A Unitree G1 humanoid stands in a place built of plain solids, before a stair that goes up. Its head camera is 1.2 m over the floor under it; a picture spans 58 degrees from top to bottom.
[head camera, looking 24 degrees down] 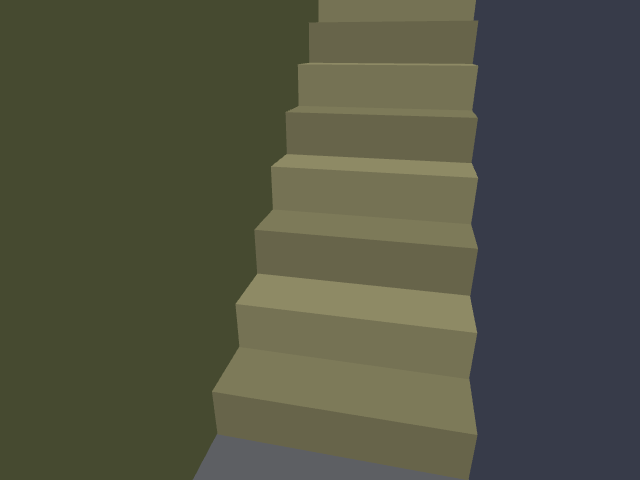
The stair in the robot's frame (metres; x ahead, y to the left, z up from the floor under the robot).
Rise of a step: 0.19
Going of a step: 0.23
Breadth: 0.82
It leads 12 degrees to the right of straight ahead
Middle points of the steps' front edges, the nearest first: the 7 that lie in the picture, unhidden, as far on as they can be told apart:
0.99 -0.05 0.19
1.21 -0.10 0.38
1.44 -0.15 0.56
1.67 -0.20 0.75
1.89 -0.24 0.94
2.12 -0.29 1.13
2.34 -0.34 1.32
